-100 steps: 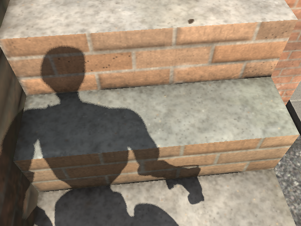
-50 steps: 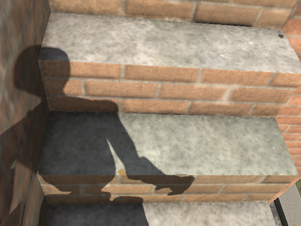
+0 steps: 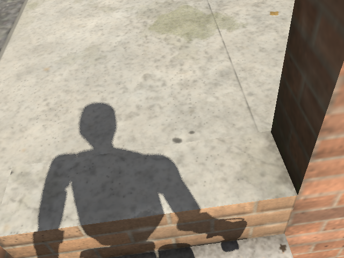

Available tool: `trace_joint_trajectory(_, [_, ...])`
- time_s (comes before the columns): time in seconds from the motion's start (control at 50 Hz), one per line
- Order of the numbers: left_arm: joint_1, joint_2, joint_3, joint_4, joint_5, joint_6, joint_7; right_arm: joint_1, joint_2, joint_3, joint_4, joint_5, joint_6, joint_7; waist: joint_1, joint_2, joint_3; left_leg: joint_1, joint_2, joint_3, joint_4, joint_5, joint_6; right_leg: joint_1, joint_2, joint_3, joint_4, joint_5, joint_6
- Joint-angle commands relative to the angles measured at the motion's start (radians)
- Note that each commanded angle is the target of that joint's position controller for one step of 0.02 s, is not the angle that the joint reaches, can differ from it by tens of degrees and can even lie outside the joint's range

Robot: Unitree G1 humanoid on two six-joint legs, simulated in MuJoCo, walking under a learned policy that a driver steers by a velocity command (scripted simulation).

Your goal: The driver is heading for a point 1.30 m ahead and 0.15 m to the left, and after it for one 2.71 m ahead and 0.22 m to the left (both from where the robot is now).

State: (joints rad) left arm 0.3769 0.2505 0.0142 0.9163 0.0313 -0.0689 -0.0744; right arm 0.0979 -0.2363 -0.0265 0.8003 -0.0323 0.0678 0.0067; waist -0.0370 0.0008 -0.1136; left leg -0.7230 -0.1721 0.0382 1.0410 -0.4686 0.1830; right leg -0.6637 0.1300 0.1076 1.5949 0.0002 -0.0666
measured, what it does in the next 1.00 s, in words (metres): climbs: right foot, then left foot 0.23 m higher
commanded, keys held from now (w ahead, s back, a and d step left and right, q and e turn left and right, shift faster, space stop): w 1.00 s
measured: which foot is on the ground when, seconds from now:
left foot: down 0.00-0.26, up 0.28-0.66, down 0.68-1.00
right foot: up 0.00-0.26, down 0.28-0.70, up 0.72-1.00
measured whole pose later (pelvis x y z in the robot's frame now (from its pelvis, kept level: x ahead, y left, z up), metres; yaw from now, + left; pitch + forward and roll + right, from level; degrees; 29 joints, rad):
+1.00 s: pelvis +0.12 +0.04 +0.17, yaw -3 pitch +2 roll +1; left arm 0.18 0.28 0.03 0.73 0.04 0.03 -0.11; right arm 0.22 -0.23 0.04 0.69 -0.01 -0.06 0.05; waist -0.04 -0.02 -0.10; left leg -0.89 -0.02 0.07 1.30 -0.64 0.08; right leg -0.79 0.08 0.08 1.75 0.12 -0.08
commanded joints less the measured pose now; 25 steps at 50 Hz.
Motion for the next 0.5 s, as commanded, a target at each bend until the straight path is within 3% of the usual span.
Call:
trace_joint_trajectory(0.02, [-0.145,-0.191,-0.038,-0.268,0.064,0.004,0.053,0.07,0.076,-0.001,0.137,0.006,-0.127,-0.041,0.123,0.037,0.155,0.081,0.282,-0.605,-0.459,-0.332,0.066,-0.327,-0.017,0.238,0.453,-0.363,-0.048])
trace_joint_trajectory(0.04, [-0.031,-0.173,-0.032,-0.228,0.046,-0.015,0.062,0.056,0.025,-0.004,0.153,0.002,-0.142,-0.071,0.172,-0.098,0.17,0.106,0.285,-0.49,-0.523,-0.26,0.043,-0.319,-0.012,0.171,0.364,-0.32,-0.008])
trace_joint_trajectory(0.06, [0.044,-0.121,-0.024,-0.203,0.048,-0.017,0.059,0.026,-0.021,-0.017,0.113,-0.01,-0.163,-0.082,0.192,-0.177,0.164,0.083,0.277,-0.406,-0.56,-0.24,0.043,-0.264,-0.035,0.137,0.216,-0.319,0.006])
trace_joint_trajectory(0.08, [0.041,-0.09,-0.011,-0.192,0.041,-0.015,0.058,-0.016,-0.066,-0.033,0.113,0.003,-0.178,-0.079,0.208,-0.125,0.204,0.044,0.286,-0.367,-0.582,-0.237,0.047,-0.257,-0.046,0.065,0.187,-0.258,0.032])
trace_joint_trajectory(0.1, [0.041,-0.076,-0.008,-0.178,0.033,-0.005,0.07,-0.054,-0.074,-0.037,0.105,0.016,-0.184,-0.08,0.222,-0.031,0.188,-0.031,0.313,-0.321,-0.583,-0.185,0.081,-0.151,-0.069,-0.016,0.159,-0.242,0.032])
trace_joint_trajectory(0.12, [0.004,-0.073,-0.014,-0.213,0.012,0.006,0.078,-0.055,-0.099,-0.041,0.098,0.028,-0.188,-0.081,0.219,-0.007,0.201,-0.034,0.304,-0.255,-0.632,-0.155,0.086,-0.127,-0.104,-0.054,0.021,-0.254,0.021])
trace_joint_trajectory(0.14, [-0.066,-0.073,-0.008,-0.22,-0.001,0.006,0.082,-0.018,-0.091,-0.046,0.097,0.018,-0.199,-0.079,0.161,0.083,0.18,0.018,0.321,-0.259,-0.684,-0.049,0.109,-0.124,-0.112,-0.11,0.073,-0.24,0.01])
trace_joint_trajectory(0.16, [-0.107,-0.058,-0.002,-0.251,-0.01,0.003,0.086,0.001,-0.119,-0.056,0.091,0.018,-0.212,-0.076,0.146,0.135,0.175,0.096,0.344,-0.291,-0.713,-0.036,0.104,-0.146,-0.17,-0.093,0.027,-0.232,0.005])
trace_joint_trajectory(0.18, [-0.025,-0.021,0.004,-0.215,-0.003,-0.004,0.088,-0.108,-0.089,-0.044,0.028,0.044,-0.206,-0.076,0.184,0.149,0.171,0.125,0.269,-0.151,-0.683,0.197,0.051,0.032,-0.241,-0.044,-0.347,-0.305,0.026])
trace_joint_trajectory(0.2, [-0.071,-0.054,-0.015,-0.213,-0.005,-0.023,0.096,-0.007,-0.077,-0.036,0.049,0.041,-0.178,-0.088,0.135,0.061,0.184,0.279,0.176,-0.015,-0.572,0.549,0.029,0.103,-0.194,-0.09,-0.788,-0.49,0.033])
trace_joint_trajectory(0.22, [-0.062,-0.072,-0.02,-0.179,-0.01,-0.097,0.073,0.072,-0.099,-0.043,0.048,0.025,-0.147,-0.104,0.117,-0.101,0.122,0.4,0.152,-0.021,-0.37,0.804,-0.006,0.27,-0.185,-0.161,-1.074,-0.094,0.034])
trace_joint_trajectory(0.24, [-0.127,-0.059,-0.007,-0.169,-0.053,-0.092,0.074,0.221,-0.133,-0.053,0.026,0.003,-0.142,-0.11,0.055,-0.039,0.027,0.549,0.174,-0.129,-0.331,0.794,-0.019,0.417,-0.158,-0.225,-1.395,0.112,0.058])
trace_joint_trajectory(0.26, [-0.182,-0.004,0.008,-0.142,-0.019,-0.082,0.095,0.362,-0.086,-0.048,0.054,0.047,-0.143,-0.07,-0.049,-0.027,-0.015,0.395,0.173,-0.165,-0.344,0.62,-0.062,0.701,-0.166,-0.22,-1.315,0.305,0.039])
trace_joint_trajectory(0.28, [-0.106,0.011,0.012,-0.121,-0.003,-0.065,0.103,0.341,-0.085,-0.047,0.046,0.097,-0.149,-0.048,-0.006,-0.232,-0.118,0.195,0.185,-0.143,-0.255,0.367,-0.132,0.984,-0.288,-0.058,-1.154,0.735,-0.048])
trace_joint_trajectory(0.3, [0.093,0.04,0.033,-0.093,0.01,-0.043,0.112,0.202,-0.105,-0.048,0.01,0.08,-0.163,-0.052,0.153,-0.216,-0.168,-0.01,0.119,-0.118,0.072,0.063,-0.17,1.193,-0.439,0.026,-1.115,1.304,-0.083])
trace_joint_trajectory(0.32, [0.25,0.124,0.058,-0.066,0.023,-0.015,0.131,0.121,-0.09,-0.049,-0.036,0.074,-0.178,-0.049,0.215,-0.254,-0.281,-0.215,0.1,-0.112,0.407,-0.144,-0.228,1.368,-0.531,0.089,-0.958,1.562,-0.118])
trace_joint_trajectory(0.34, [0.322,0.082,0.055,-0.047,0.029,0.008,0.152,0.031,-0.08,-0.049,-0.061,0.084,-0.18,-0.044,0.265,-0.104,-0.318,-0.267,0.091,-0.186,0.669,-0.135,-0.204,1.317,-0.541,0.11,-0.986,1.403,-0.139])
trace_joint_trajectory(0.36, [0.318,0.057,0.049,-0.015,0.043,0.009,0.18,-0.087,-0.009,-0.034,-0.128,0.051,-0.162,-0.043,0.244,-0.084,-0.212,-0.365,0.095,-0.233,0.868,-0.137,-0.202,1.203,-0.52,0.109,-1.043,1.103,-0.146])
trace_joint_trajectory(0.38, [0.245,0.009,0.04,0.011,0.068,-0.003,0.191,-0.226,0.034,-0.012,-0.238,0.03,-0.151,-0.055,0.23,-0.153,-0.096,-0.515,0.078,-0.228,1.139,-0.203,-0.193,1.114,-0.501,0.102,-1.073,1.018,-0.155])
trace_joint_trajectory(0.4, [0.289,-0.034,0.033,0.043,0.06,-0.026,0.191,-0.324,0.078,0.006,-0.307,0.001,-0.143,-0.067,0.248,-0.173,0.014,-0.684,0.059,-0.273,1.387,-0.325,-0.159,1.026,-0.497,0.108,-1.093,0.932,-0.163])
trace_joint_trajectory(0.42, [0.329,-0.063,0.034,0.079,0.074,-0.045,0.171,-0.354,0.133,0.026,-0.368,0.004,-0.137,-0.074,0.226,-0.152,0.065,-0.814,0.043,-0.293,1.61,-0.324,-0.112,0.996,-0.509,0.096,-1.126,0.857,-0.156])
trace_joint_trajectory(0.44, [0.31,-0.087,0.027,0.104,0.06,-0.056,0.145,-0.37,0.15,0.044,-0.423,0.002,-0.135,-0.074,0.174,-0.11,0.103,-0.853,0.072,-0.311,1.6,-0.377,-0.07,0.925,-0.504,0.046,-1.176,0.658,-0.118])
trace_joint_trajectory(0.46, [0.368,-0.143,0.015,0.126,0.045,-0.054,0.129,-0.456,0.139,0.059,-0.432,-0.021,-0.14,-0.066,0.224,-0.027,0.136,-0.926,0.067,-0.21,1.528,-0.363,-0.071,1.008,-0.408,0.021,-1.158,0.826,-0.079])
trace_joint_trajectory(0.48, [0.479,-0.119,0.03,0.158,0.028,-0.053,0.151,-0.545,0.127,0.069,-0.469,-0.033,-0.13,-0.046,0.284,-0.058,0.02,-1.004,0.1,-0.153,1.422,-0.371,-0.101,1.285,-0.413,0.075,-1.071,1.091,-0.099])
trace_joint_trajectory(0.5, [0.414,-0.041,0.061,0.109,0.03,-0.057,0.176,-0.59,0.109,0.059,-0.513,-0.008,-0.106,-0.022,0.262,0.004,-0.075,-0.963,0.173,-0.17,1.279,-0.337,-0.122,1.326,-0.483,0.114,-1.106,0.984,-0.141])
Velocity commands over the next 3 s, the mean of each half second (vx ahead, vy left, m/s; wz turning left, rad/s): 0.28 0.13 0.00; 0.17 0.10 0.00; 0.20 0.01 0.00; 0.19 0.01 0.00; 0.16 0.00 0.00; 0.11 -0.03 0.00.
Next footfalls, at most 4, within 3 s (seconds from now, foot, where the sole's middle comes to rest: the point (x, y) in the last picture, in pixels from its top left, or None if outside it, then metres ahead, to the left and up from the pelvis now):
0.28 right None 0.11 -0.23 -0.69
0.68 left None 0.30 0.12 -0.46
1.14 right None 0.07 -0.02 -0.69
1.48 left None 0.09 0.22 -0.69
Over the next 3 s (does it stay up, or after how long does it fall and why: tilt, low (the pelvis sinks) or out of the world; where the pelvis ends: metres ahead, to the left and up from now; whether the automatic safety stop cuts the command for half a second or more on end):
stays up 0.55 0.20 0.49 its command is cut before an obstacle after 0.2 s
